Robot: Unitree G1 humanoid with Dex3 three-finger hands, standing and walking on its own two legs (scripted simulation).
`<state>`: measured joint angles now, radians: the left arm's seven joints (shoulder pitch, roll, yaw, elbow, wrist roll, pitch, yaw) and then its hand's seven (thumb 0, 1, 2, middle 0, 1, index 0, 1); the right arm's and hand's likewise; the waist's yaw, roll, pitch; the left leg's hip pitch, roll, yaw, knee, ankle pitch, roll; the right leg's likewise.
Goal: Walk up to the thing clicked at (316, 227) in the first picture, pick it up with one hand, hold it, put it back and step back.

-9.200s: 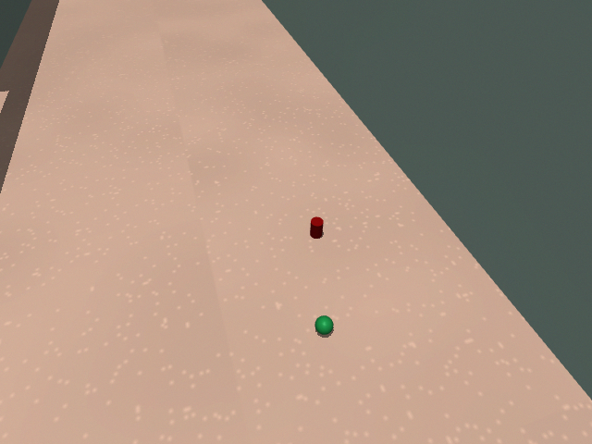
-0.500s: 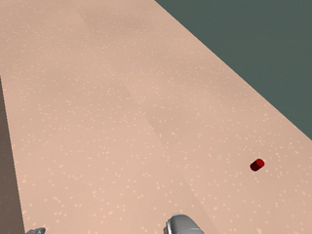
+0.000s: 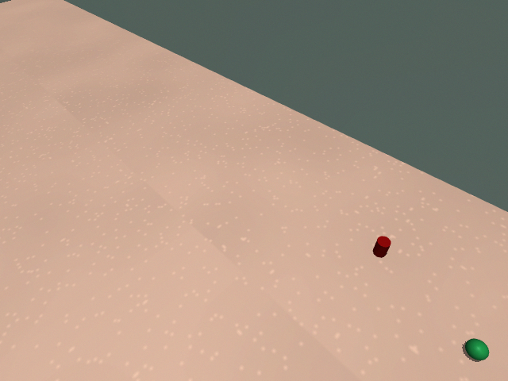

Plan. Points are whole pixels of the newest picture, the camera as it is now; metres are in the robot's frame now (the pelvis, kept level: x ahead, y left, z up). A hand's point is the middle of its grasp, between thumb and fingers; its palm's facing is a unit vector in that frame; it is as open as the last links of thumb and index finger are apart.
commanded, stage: walk up
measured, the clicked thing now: (381, 246) +0.78 -0.50 -0.72
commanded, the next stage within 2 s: none
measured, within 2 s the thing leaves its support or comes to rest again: neither
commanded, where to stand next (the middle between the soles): +0.11 +0.03 m, yaw -10 degrees
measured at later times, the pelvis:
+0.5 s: pelvis +0.07 -0.05 -0.01, yaw +16 degrees
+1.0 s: pelvis +0.05 -0.12 +0.00, yaw +42 degrees
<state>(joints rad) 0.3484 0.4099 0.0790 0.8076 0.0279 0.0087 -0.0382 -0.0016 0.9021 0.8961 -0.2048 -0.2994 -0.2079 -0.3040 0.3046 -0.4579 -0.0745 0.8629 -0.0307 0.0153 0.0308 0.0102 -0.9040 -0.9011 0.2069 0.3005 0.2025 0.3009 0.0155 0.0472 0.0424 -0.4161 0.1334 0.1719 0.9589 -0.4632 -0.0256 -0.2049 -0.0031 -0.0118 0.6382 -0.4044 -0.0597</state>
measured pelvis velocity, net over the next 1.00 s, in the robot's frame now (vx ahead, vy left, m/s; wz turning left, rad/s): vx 0.05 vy -0.12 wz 0.73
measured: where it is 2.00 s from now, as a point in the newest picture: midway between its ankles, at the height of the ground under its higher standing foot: outside the picture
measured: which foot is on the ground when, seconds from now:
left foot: up 0.00-0.26, down 0.28-0.60, up 0.62-1.00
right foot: down 0.00-0.32, up 0.34-0.58, down 0.60-1.00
